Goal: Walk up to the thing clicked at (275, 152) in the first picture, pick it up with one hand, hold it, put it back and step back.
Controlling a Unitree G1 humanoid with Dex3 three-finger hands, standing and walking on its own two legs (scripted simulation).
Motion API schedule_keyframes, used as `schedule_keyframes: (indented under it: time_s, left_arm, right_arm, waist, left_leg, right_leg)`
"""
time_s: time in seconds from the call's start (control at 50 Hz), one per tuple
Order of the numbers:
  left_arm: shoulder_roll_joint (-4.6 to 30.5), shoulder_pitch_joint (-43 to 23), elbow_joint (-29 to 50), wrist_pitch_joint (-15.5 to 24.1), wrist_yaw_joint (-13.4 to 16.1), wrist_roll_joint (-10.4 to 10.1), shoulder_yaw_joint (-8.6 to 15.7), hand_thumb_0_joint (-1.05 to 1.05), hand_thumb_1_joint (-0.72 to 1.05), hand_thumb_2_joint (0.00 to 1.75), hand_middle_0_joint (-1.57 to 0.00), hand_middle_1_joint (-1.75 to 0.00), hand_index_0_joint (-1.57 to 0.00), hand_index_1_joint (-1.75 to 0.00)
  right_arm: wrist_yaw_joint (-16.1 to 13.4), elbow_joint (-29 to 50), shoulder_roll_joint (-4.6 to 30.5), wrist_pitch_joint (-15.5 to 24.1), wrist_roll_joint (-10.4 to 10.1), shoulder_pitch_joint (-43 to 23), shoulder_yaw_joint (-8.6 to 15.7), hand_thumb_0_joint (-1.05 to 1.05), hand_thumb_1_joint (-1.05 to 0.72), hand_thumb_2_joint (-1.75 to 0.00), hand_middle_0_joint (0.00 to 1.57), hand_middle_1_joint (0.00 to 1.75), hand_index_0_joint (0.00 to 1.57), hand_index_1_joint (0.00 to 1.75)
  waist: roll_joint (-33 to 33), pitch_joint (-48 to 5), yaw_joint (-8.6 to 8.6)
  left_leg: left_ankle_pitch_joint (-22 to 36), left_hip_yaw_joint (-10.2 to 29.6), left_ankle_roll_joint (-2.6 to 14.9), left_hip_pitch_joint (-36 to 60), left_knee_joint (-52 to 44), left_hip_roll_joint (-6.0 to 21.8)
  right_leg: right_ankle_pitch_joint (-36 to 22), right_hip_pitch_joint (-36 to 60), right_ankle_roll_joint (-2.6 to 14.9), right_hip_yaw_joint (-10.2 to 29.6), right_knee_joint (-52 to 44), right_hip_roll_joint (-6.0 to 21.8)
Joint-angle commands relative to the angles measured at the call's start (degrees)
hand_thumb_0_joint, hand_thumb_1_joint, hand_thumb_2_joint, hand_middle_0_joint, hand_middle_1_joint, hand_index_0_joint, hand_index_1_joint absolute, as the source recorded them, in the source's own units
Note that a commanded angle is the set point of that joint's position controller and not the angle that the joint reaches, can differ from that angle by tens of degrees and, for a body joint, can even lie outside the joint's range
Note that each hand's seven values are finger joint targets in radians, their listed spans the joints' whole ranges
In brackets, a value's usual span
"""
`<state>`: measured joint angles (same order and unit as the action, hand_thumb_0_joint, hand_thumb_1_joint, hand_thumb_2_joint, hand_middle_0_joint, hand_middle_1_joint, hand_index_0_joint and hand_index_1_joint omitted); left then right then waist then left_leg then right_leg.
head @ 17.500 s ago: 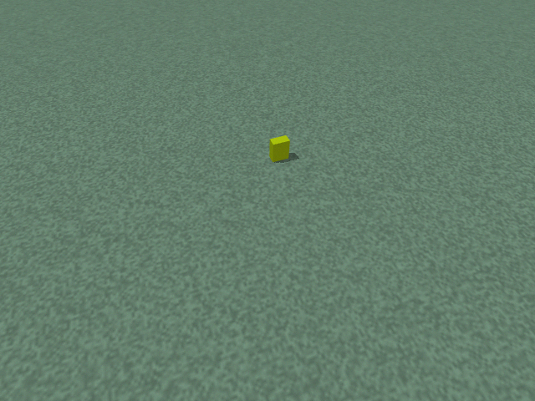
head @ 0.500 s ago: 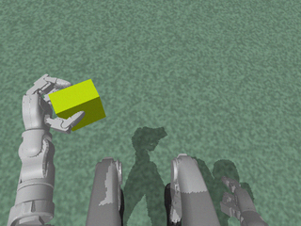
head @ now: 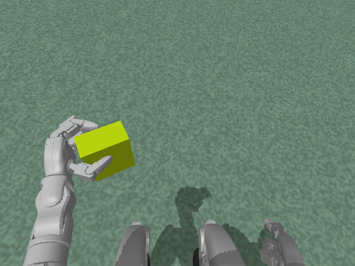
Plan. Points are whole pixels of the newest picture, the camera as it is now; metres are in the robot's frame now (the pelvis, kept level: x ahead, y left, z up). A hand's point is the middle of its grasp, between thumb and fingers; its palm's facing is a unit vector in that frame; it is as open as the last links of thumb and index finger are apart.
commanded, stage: lift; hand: left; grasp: from the side
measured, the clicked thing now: (108, 152) +0.37 +0.16 -0.01
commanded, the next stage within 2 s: hold in 0.86 s
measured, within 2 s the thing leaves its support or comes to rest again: neither
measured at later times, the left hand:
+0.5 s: hand (86, 133) +0.36 +0.18 +0.09, palm faces +0.14 -0.99 -0.02, open 9.5 cm
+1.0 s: hand (88, 124) +0.36 +0.17 +0.12, palm faces +0.12 -0.99 -0.01, open 9.5 cm
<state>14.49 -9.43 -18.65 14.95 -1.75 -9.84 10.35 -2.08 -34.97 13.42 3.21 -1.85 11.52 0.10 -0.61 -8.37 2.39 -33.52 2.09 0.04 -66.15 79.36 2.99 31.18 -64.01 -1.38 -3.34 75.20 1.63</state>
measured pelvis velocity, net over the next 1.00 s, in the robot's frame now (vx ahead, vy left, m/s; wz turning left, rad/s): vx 0.03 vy -0.01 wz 0.01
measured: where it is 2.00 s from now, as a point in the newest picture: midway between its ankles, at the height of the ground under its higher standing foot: outside the picture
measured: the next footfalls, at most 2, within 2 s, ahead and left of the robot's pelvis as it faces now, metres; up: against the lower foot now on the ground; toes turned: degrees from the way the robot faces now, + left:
none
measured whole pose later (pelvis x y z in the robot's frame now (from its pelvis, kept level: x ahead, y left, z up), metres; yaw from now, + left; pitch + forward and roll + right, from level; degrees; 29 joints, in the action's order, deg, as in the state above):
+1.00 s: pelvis +0.03 -0.01 +0.08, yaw +1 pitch +9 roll -2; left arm 11.8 -7.1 -24.0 19.5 -3.8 -10.1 9.3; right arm -1.8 -37.4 12.5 2.2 -0.3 13.4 0.2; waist -0.5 -2.9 1.7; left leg -26.4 0.5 -0.9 -37.4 54.3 3.0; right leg 24.7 -36.3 -0.7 -2.9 51.7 1.2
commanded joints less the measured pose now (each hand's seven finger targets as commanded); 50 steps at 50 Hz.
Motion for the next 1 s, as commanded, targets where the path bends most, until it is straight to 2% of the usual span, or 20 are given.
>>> schedule_keyframes:
  time_s: [0.0, 0.02, 0.06, 0.08, 0.12, 0.14, 0.18, 0.24, 0.26, 0.28, 0.38, 0.52, 0.68, 0.82, 0.84, 0.86, 0.88, 0.9, 0.96, 0.98]
  left_arm:
    - [7.2, -15.3, 15.1, 6.2, 0.5, -1.5, 3.6, 0.0, 0.14, 1.19, -1.29, -1.4, -1.32, -1.38]
    - [6.7, -14.6, 14.3, 6.3, 0.5, -1.2, 2.7, 0.0, 0.13, 1.19, -1.3, -1.41, -1.33, -1.39]
    - [8.0, -15.8, 14.2, 6.8, 0.5, -1.1, 3.9, 0.0, 0.13, 1.19, -1.29, -1.4, -1.32, -1.39]
    - [6.9, -15.4, 14.6, 7.1, 0.2, -1.2, 2.5, 0.0, 0.15, 1.18, -1.29, -1.39, -1.31, -1.37]
    - [7.1, -15.6, 14.5, 7.3, 0.1, -1.0, 2.7, 0.0, 0.16, 1.19, -1.29, -1.39, -1.32, -1.38]
    - [5.9, -14.3, 12.7, 7.1, -0.1, -0.9, 1.7, 0.0, 0.19, 1.2, -1.29, -1.4, -1.32, -1.39]
    - [5.8, -15.6, 14.0, 7.5, -0.1, -0.8, 1.2, 0.0, 0.2, 1.21, -1.31, -1.41, -1.34, -1.4]
    - [6.3, -13.3, 13.3, 7.3, -0.1, -1.2, 2.6, 0.0, 0.18, 1.22, -1.32, -1.43, -1.35, -1.42]
    - [5.3, -12.4, 12.7, 7.3, -0.1, -1.3, 1.6, 0.0, 0.18, 1.22, -1.32, -1.43, -1.35, -1.42]
    - [6.1, -12.8, 13.3, 7.4, 0.1, -1.3, 2.6, 0.0, 0.19, 1.23, -1.33, -1.43, -1.35, -1.42]
    - [5.7, -15.3, 12.8, 8.1, 0.4, -0.6, 1.8, 0.0, 0.19, 1.24, -1.3, -1.43, -1.32, -1.42]
    - [5.2, -14.3, 12.6, 8.7, -0.7, -0.8, 0.9, 0.0, 0.21, 1.23, -1.28, -1.41, -1.3, -1.4]
    - [4.6, -14.2, 10.7, 9.2, -0.6, -1.1, 1.9, 0.0, 0.21, 1.25, -1.28, -1.43, -1.3, -1.42]
    - [4.8, -13.9, 10.4, 9.9, -1.4, -1.3, 2.1, 0.0, 0.23, 1.25, -1.28, -1.43, -1.31, -1.42]
    - [5.1, -13.7, 10.2, 10.0, -1.4, -1.0, 1.9, 0.0, 0.22, 1.25, -1.29, -1.42, -1.31, -1.42]
    - [5.1, -13.9, 9.8, 9.9, -1.5, -1.2, 2.4, 0.0, 0.22, 1.26, -1.29, -1.44, -1.31, -1.43]
    - [4.2, -13.4, 10.4, 10.0, -1.8, -1.4, 1.5, 0.0, 0.2, 1.26, -1.29, -1.44, -1.32, -1.44]
    - [4.6, -13.8, 9.7, 10.0, -1.7, -1.5, 2.4, 0.0, 0.18, 1.26, -1.3, -1.45, -1.32, -1.45]
    - [4.5, -12.8, 9.4, 10.2, -2.3, -2.0, 2.4, 0.0, 0.19, 1.17, -1.29, -1.41, -1.32, -1.4]
    - [3.7, -13.0, 8.5, 10.1, -2.4, -2.0, 1.6, 0.0, 0.17, 1.16, -1.29, -1.4, -1.31, -1.39]
  right_arm:
    - [-0.8, 5.3, 7.6, 2.4, 0.1, 1.7, 2.7, 0.0, -0.91, -0.9, 0.2, 0.3, 0.2, 0.3]
    - [-0.8, 5.5, 7.6, 2.4, 0.1, 1.4, 2.6, 0.0, -0.91, -0.9, 0.2, 0.3, 0.2, 0.3]
    - [-1.0, 5.2, 7.8, 2.4, 0.2, 2.2, 2.8, 0.0, -0.91, -0.9, 0.2, 0.3, 0.2, 0.3]
    - [-1.0, 5.3, 7.7, 2.5, 0.3, 1.9, 2.7, 0.0, -0.91, -0.9, 0.2, 0.3, 0.2, 0.3]
    - [-1.0, 5.4, 7.7, 2.4, 0.5, 1.9, 2.8, 0.0, -0.91, -0.9, 0.2, 0.3, 0.2, 0.3]
    - [-1.0, 5.4, 7.7, 2.5, 0.5, 1.8, 2.8, 0.0, -0.91, -0.9, 0.2, 0.3, 0.2, 0.3]
    - [-1.0, 5.2, 7.6, 2.6, 0.7, 2.2, 2.7, 0.0, -0.92, -0.9, 0.2, 0.3, 0.2, 0.3]
    - [-0.8, 5.1, 7.4, 2.4, 0.8, 3.0, 2.6, 0.0, -0.92, -0.9, 0.2, 0.3, 0.2, 0.3]
    - [-0.8, 5.3, 7.3, 2.3, 0.7, 2.7, 2.5, 0.0, -0.92, -0.9, 0.2, 0.3, 0.2, 0.3]
    - [-0.8, 5.2, 7.2, 2.3, 0.7, 2.9, 2.4, 0.0, -0.92, -0.9, 0.2, 0.3, 0.2, 0.3]
    - [-0.9, 4.9, 6.8, 2.1, 0.9, 2.2, 2.4, 0.0, -0.92, -0.9, 0.2, 0.3, 0.2, 0.3]
    - [-0.9, 4.6, 6.6, 2.1, 1.2, 2.5, 2.4, 0.0, -0.91, -0.9, 0.2, 0.3, 0.2, 0.3]
    - [-0.7, 4.4, 6.9, 1.9, 1.3, 1.6, 2.8, 0.0, -0.91, -0.9, 0.2, 0.3, 0.2, 0.3]
    - [-0.7, 4.0, 7.0, 1.6, 1.5, 1.7, 2.8, 0.0, -0.91, -0.9, 0.2, 0.3, 0.2, 0.3]
    - [-0.7, 4.0, 6.8, 1.4, 1.4, 1.4, 2.7, 0.0, -0.91, -0.9, 0.2, 0.3, 0.2, 0.3]
    - [-0.8, 4.0, 7.0, 1.3, 1.5, 1.8, 2.9, 0.0, -0.92, -0.9, 0.2, 0.3, 0.2, 0.3]
    - [-0.6, 4.2, 6.8, 1.4, 1.4, 1.4, 2.7, 0.0, -0.92, -0.9, 0.2, 0.3, 0.2, 0.3]
    - [-0.6, 3.9, 6.9, 1.3, 1.5, 1.7, 2.9, 0.0, -0.92, -0.9, 0.2, 0.3, 0.2, 0.3]
    - [-0.5, 4.2, 6.9, 1.3, 1.3, 1.0, 2.9, 0.0, -0.93, -0.9, 0.2, 0.3, 0.2, 0.3]
    - [-0.5, 4.2, 7.1, 1.2, 1.3, 1.2, 3.0, 0.0, -0.93, -0.9, 0.2, 0.3, 0.2, 0.3]
  waist:
    - [-4.7, -21.2, 0.22]
    - [-4.0, -20.1, 0.02]
    - [-3.7, -21.0, 0.37]
    - [-4.5, -20.8, 0.13]
    - [-3.6, -19.1, -0.06]
    - [-3.5, -18.3, 0.05]
    - [-4.1, -19.4, 0.27]
    - [-4.1, -20.4, -0.76]
    - [-3.5, -19.3, -0.66]
    - [-2.6, -19.0, -0.82]
    - [-3.3, -15.0, -0.36]
    - [-3.1, -16.7, -0.56]
    - [-2.0, -13.2, -0.56]
    - [-2.1, -13.9, -0.16]
    - [-2.1, -13.3, -0.71]
    - [-2.0, -13.4, -0.23]
    - [-1.7, -13.2, -0.57]
    - [-1.4, -14.0, -0.45]
    - [-1.3, -12.4, -0.98]
    - [-1.2, -11.7, -0.38]
  left_leg:
    - [14.1, 1.8, 0.05, 20.7, -15.7, -1.6]
    - [13.7, 1.5, 0.14, 21.0, -16.5, -1.7]
    - [15.8, 1.0, 0.28, 22.4, -17.0, -1.7]
    - [15.7, 0.9, 0.16, 23.6, -17.9, -1.8]
    - [13.7, 0.8, 0.25, 24.4, -19.8, -1.8]
    - [13.1, 1.0, 0.14, 25.1, -20.7, -1.7]
    - [14.1, 1.1, -0.06, 26.8, -21.7, -1.6]
    - [20.0, 1.1, -0.39, 29.8, -22.6, -1.5]
    - [20.0, 0.8, -0.25, 29.6, -23.1, -1.7]
    - [20.1, 0.4, -0.08, 29.2, -23.4, -1.7]
    - [17.7, 0.3, -0.16, 31.0, -26.4, -1.6]
    - [23.2, -0.7, -0.13, 34.5, -27.7, -1.9]
    - [20.8, -1.1, -0.04, 34.9, -30.5, -2.0]
    - [25.7, -1.1, -0.14, 38.2, -31.4, -1.9]
    - [24.6, -1.6, 0.06, 37.5, -31.4, -2.1]
    - [24.2, -1.6, 0.06, 37.8, -31.6, -2.0]
    - [24.4, -1.4, -0.02, 38.1, -32.1, -2.0]
    - [24.6, -1.5, 0.04, 38.2, -31.9, -2.0]
    - [23.3, -1.4, 0.01, 38.0, -33.1, -2.0]
    - [23.4, -1.6, 0.08, 38.5, -33.1, -2.0]
  right_leg:
    - [-14.1, 13.7, 2.54, 0.2, -12.0, -1.8]
    - [-13.8, 14.7, 2.47, 0.3, -12.7, -1.8]
    - [-15.9, 16.7, 2.5, 0.5, -13.9, -1.8]
    - [-15.7, 16.9, 2.51, 0.4, -14.5, -1.9]
    - [-14.1, 18.2, 2.36, 0.4, -16.5, -2.0]
    - [-13.5, 17.9, 2.38, 0.1, -16.9, -2.0]
    - [-14.4, 19.3, 2.41, 0.1, -17.7, -2.1]
    - [-18.5, 22.2, 2.61, -0.5, -18.2, -2.4]
    - [-18.9, 23.5, 2.48, -0.3, -19.1, -2.4]
    - [-19.4, 25.0, 2.42, 0.0, -19.9, -2.3]
    - [-17.2, 24.8, 2.36, 0.1, -22.4, -2.3]
    - [-22.9, 30.9, 2.26, 0.6, -24.7, -2.1]
    - [-21.2, 32.9, 2.11, 0.6, -27.5, -2.1]
    - [-25.5, 35.4, 2.01, 0.7, -28.3, -2.2]
    - [-25.2, 35.9, 1.87, 1.0, -29.1, -2.0]
    - [-24.9, 35.9, 1.88, 1.1, -29.2, -2.0]
    - [-24.7, 36.8, 1.92, 0.8, -29.3, -2.1]
    - [-25.2, 36.8, 1.88, 1.0, -29.5, -2.0]
    - [-23.7, 37.2, 1.86, 0.8, -30.1, -2.0]
    - [-23.9, 36.8, 1.78, 1.0, -30.6, -2.0]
